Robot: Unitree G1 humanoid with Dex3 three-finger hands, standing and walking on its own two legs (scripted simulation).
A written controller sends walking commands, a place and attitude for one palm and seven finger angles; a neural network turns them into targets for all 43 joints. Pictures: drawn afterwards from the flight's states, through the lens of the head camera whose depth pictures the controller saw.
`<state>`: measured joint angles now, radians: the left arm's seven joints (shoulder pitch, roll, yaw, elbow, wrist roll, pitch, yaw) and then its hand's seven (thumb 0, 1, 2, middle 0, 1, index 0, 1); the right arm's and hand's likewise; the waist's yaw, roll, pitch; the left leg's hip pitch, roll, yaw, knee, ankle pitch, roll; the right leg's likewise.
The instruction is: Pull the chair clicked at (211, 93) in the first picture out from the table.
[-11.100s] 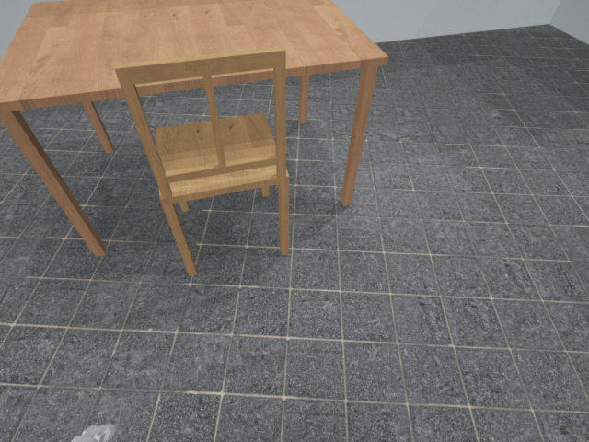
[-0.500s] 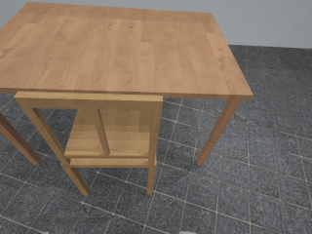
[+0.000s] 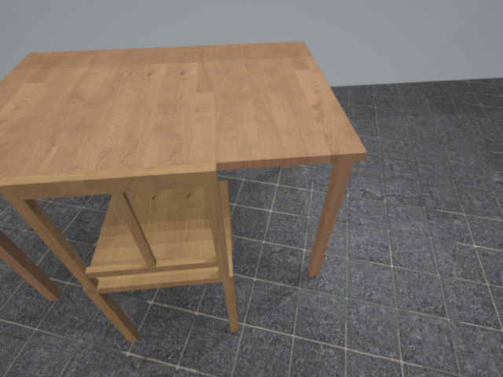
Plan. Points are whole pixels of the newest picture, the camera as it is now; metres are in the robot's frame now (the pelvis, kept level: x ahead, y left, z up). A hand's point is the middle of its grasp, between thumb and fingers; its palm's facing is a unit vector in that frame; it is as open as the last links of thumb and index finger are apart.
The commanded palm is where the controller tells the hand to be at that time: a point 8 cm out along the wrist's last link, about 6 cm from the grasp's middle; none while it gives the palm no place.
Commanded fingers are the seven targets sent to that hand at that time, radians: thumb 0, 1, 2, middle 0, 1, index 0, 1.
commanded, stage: come to a stop and stand still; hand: left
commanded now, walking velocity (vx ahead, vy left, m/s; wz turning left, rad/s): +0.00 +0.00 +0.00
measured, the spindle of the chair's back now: (137, 232) +0.45 +0.28 -0.10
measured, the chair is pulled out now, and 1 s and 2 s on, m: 0.00 0.00 0.00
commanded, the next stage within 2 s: look again from close up in 0.66 s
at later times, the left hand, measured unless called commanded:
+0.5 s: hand out of the picture +0.01 +0.15 -0.18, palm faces +0.05 -0.98 -0.18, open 7.3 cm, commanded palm none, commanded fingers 0.00 0.90 0.90 -0.20 -0.30 -0.20 -0.30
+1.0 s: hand out of the picture +0.06 +0.21 -0.19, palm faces -0.02 -0.97 -0.22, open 7.3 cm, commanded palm none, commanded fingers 0.00 0.90 0.90 -0.20 -0.30 -0.20 -0.30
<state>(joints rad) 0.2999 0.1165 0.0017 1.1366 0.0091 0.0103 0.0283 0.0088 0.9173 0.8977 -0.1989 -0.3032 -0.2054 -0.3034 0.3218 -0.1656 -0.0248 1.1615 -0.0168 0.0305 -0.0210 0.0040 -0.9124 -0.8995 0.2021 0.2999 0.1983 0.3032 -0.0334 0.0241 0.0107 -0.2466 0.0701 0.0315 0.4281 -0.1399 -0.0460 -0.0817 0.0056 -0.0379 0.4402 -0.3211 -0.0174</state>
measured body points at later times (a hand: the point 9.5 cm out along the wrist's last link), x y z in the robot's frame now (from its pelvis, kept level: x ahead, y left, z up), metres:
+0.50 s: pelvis +0.03 +0.00 +0.00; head +0.04 -0.01 +0.45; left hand +0.01 +0.21 -0.16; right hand +0.02 -0.22 -0.17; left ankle +0.06 +0.15 -0.74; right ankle -0.05 -0.11 -0.74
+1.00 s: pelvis +0.04 +0.03 -0.01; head +0.04 +0.03 +0.44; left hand +0.06 +0.26 -0.17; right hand +0.08 -0.21 -0.16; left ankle +0.06 +0.15 -0.74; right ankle -0.05 -0.11 -0.74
